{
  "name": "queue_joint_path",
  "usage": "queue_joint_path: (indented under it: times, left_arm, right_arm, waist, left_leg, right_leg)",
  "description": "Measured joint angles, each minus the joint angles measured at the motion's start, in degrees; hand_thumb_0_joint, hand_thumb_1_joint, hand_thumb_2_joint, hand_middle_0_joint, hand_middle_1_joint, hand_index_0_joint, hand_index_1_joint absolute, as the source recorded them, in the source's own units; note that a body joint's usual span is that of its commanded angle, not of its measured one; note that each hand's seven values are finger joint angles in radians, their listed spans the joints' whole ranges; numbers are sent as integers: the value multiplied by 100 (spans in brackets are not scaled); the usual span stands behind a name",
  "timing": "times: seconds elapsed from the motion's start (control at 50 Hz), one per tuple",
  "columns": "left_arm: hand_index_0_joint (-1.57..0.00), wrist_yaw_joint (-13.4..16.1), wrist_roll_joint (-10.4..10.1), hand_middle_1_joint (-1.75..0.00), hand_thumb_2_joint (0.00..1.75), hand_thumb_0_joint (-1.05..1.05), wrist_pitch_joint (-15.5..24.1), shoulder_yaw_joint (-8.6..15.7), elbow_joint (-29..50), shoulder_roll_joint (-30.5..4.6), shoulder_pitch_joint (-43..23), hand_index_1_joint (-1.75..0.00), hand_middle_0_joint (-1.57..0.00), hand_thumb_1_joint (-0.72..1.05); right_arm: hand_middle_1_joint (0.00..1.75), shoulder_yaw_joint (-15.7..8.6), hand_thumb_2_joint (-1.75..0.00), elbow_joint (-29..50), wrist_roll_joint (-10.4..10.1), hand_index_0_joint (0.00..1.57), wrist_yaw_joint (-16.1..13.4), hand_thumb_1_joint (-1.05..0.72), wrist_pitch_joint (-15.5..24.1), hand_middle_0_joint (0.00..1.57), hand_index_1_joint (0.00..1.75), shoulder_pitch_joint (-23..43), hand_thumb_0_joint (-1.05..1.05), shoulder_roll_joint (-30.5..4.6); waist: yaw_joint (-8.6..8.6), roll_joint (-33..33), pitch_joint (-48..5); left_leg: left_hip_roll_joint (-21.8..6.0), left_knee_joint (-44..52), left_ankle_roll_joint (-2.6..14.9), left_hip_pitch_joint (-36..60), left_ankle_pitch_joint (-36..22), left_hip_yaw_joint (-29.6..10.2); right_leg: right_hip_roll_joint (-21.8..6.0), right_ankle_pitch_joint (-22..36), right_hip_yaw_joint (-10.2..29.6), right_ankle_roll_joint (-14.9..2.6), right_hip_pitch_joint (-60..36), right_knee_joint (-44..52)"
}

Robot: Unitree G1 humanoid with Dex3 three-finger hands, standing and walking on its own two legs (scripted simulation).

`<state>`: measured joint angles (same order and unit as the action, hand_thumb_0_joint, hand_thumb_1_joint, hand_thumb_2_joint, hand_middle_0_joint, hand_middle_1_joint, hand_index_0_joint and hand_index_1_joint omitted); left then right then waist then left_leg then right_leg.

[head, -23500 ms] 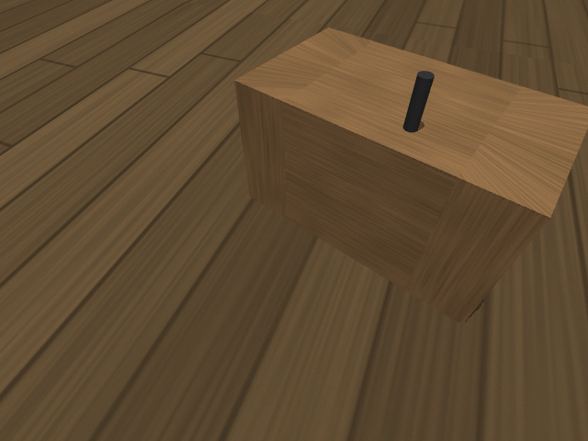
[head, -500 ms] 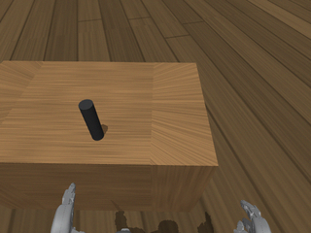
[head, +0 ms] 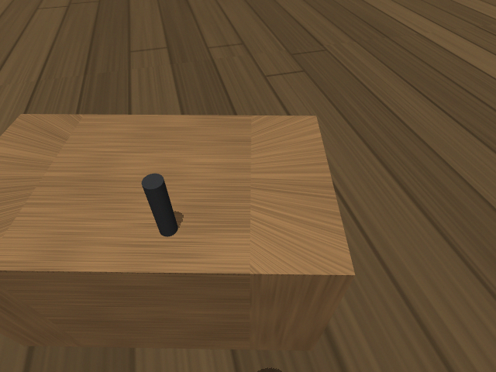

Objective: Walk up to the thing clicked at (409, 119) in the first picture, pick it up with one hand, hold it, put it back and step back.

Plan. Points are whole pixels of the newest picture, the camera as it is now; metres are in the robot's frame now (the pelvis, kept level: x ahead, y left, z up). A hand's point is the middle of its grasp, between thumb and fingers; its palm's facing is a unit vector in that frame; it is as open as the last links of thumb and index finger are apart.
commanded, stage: home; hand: left
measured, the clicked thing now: (161, 207) +0.47 +0.23 -0.07
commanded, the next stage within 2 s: stand in 1.20 s
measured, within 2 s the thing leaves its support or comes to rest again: neither
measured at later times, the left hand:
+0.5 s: hand out of the picture +0.02 +0.25 -0.13, palm faces -0.06 -0.93 -0.37, open 17.6 cm
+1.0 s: hand out of the picture +0.06 +0.25 -0.13, palm faces -0.06 -0.93 -0.35, open 17.6 cm
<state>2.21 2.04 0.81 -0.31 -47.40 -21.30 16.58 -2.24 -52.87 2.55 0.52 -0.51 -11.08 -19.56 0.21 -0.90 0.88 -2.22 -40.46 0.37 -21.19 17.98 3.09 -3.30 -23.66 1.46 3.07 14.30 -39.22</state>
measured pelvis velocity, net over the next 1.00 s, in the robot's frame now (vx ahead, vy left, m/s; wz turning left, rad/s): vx -0.01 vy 0.00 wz -0.01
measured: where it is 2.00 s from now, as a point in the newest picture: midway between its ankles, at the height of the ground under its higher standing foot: outside the picture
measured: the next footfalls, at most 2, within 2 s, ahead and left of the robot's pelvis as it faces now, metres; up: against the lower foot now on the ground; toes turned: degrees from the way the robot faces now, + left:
none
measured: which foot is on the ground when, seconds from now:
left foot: down 0.00-1.00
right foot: down 0.00-1.00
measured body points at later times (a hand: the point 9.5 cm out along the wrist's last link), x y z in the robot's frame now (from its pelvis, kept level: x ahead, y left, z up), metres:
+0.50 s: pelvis -0.03 -0.01 +0.02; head -0.04 -0.01 +0.47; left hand +0.02 +0.30 -0.10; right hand +0.03 -0.30 -0.12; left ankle +0.04 +0.12 -0.72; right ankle -0.03 -0.16 -0.72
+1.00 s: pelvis -0.01 +0.00 +0.03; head -0.01 -0.01 +0.48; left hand +0.06 +0.30 -0.11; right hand +0.05 -0.30 -0.11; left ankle +0.04 +0.12 -0.72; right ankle -0.03 -0.16 -0.72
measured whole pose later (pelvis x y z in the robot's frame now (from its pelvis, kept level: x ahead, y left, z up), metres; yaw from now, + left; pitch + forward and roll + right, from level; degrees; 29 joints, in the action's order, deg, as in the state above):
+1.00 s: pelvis -0.01 +0.00 +0.03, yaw -1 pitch -3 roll +0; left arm 0.5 0.9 0.8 -1.0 -64.4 -19.8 8.6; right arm -0.3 -65.7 0.8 0.8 0.3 -6.9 -19.6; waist -0.7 -0.4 2.6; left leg -1.9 -21.2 -0.2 -10.7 7.6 4.0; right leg -3.2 -13.3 1.7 3.2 4.8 -21.0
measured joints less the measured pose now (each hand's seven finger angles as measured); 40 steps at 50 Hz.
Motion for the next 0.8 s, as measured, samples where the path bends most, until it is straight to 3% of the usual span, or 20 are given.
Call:
queue_joint_path:
  times: [0.38,0.8]
  left_arm:
    - [-6,-118,-59,-5,2,0,23,-124,-1238,149,-381,-4,-5,-59]
    - [-6,-168,-96,-5,3,0,-12,-80,-1686,138,-533,-4,-5,-59]
  right_arm:
    - [30,148,-90,-953,-106,21,47,-90,27,20,30,172,0,71]
    - [30,147,-91,-1267,-156,21,41,-90,32,20,30,221,0,-42]
  waist:
    - [-60,-45,67]
    - [-75,37,180]
  left_leg:
    - [26,1518,-39,835,-941,26]
    - [-4,1807,-62,940,-1054,62]
  right_leg:
    - [13,887,-28,0,-746,1381]
    - [49,1041,8,-9,-836,1696]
